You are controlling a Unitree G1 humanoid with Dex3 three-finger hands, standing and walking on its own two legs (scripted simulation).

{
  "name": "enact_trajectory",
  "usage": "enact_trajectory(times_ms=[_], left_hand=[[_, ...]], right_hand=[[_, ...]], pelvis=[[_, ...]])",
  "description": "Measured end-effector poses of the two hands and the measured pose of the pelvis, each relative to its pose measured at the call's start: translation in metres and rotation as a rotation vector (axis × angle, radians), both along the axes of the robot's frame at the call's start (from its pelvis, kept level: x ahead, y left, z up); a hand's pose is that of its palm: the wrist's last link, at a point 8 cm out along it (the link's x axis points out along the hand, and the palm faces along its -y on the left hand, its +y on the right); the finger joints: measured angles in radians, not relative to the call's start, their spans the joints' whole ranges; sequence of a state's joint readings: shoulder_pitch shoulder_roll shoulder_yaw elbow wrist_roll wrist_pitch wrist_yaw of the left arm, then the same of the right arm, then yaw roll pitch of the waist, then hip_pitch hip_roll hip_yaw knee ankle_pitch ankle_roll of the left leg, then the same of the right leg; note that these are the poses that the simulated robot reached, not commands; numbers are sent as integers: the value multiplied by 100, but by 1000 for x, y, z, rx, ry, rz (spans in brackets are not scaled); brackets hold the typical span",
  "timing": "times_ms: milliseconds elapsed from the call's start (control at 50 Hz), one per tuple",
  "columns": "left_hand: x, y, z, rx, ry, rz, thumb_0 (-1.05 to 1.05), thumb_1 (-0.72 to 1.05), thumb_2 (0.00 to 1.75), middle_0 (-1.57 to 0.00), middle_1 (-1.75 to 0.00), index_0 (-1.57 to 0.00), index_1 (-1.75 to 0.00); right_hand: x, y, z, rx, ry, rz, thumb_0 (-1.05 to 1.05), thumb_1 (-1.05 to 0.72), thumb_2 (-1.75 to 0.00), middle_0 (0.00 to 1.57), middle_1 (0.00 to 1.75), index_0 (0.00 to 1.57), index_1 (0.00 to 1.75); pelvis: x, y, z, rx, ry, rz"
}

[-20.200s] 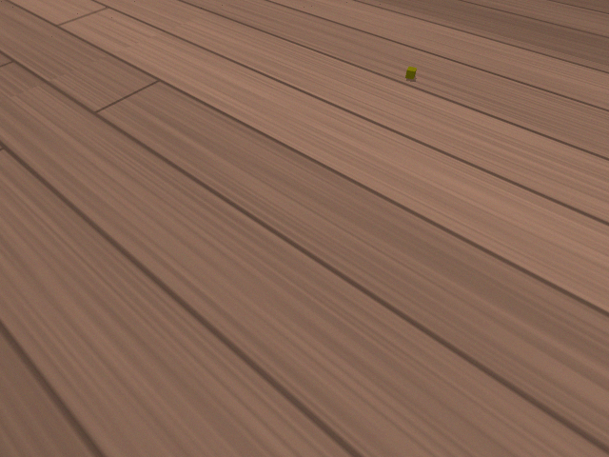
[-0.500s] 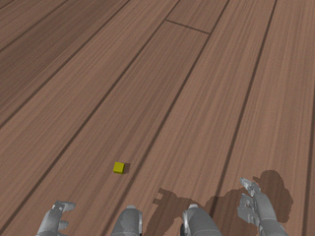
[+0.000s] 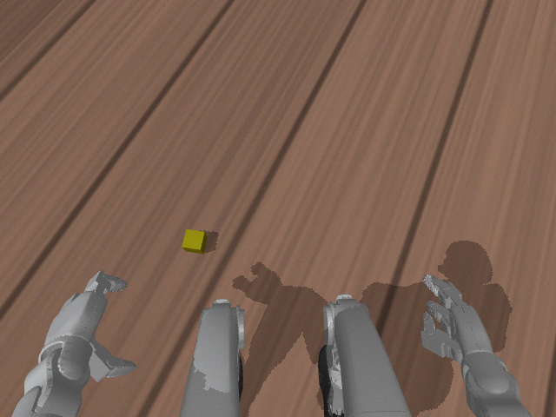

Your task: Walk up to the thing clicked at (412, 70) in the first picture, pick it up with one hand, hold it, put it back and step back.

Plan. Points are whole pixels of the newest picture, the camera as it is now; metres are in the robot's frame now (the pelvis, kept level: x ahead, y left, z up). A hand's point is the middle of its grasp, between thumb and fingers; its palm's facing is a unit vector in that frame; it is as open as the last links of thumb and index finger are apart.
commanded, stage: rise first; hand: left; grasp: from above
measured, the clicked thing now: (195, 241) +0.47 +0.24 -0.53
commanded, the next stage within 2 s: approach in 1.62 s
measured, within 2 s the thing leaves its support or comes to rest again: neither
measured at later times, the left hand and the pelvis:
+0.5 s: hand (142, 278) +0.34 +0.29 -0.30, palm faces -0.53 -0.20 -0.82, open 13.7 cm; pelvis -0.06 +0.01 -0.16, yaw -4 degrees
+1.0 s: hand (153, 260) +0.39 +0.30 -0.37, palm faces -0.50 -0.02 -0.87, open 14.0 cm; pelvis -0.05 +0.02 -0.21, yaw -6 degrees
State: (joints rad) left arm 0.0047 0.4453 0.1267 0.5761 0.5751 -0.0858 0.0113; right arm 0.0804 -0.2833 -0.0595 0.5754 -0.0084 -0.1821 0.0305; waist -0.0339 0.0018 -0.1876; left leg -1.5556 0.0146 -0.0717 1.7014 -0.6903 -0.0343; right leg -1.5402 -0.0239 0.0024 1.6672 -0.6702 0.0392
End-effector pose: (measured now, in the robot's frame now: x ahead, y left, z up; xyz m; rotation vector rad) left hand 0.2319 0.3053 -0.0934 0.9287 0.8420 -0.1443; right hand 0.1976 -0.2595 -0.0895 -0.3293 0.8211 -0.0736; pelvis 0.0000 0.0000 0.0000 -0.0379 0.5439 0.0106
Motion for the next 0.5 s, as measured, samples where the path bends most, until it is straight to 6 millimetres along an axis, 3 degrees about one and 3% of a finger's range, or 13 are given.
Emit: enact_trajectory(times_ms=[120, 260, 360, 500], left_hand=[[33, 1, -48, 115, -86, -122, 0, -47, 96, -8, -103, -8, -103], [69, 2, -99, 184, -108, -263, 0, -43, 93, -10, -103, -11, -102], [92, 1, -124, 210, -136, -366, 0, -42, 94, -8, -104, -10, -102], [115, 0, -153, 226, -163, -476, 0, -42, 96, -6, -103, -8, -101]], right_hand=[[-27, -8, -74, 7, 97, -16, 1, -84, -89, 21, 30, 20, 30], [-83, -11, -142, 5, 249, -45, 1, -85, -89, 21, 30, 20, 30], [-127, -13, -168, -16, 349, -86, 1, -85, -89, 21, 30, 20, 30], [-173, -14, -182, -51, 451, -137, 1, -84, -89, 21, 30, 20, 30]], pelvis=[[-21, -3, -55, -1, 40, -8], [-43, -4, -108, -14, 49, -18], [-53, 0, -136, -31, 39, -25], [-59, 7, -163, -59, 21, -31]])
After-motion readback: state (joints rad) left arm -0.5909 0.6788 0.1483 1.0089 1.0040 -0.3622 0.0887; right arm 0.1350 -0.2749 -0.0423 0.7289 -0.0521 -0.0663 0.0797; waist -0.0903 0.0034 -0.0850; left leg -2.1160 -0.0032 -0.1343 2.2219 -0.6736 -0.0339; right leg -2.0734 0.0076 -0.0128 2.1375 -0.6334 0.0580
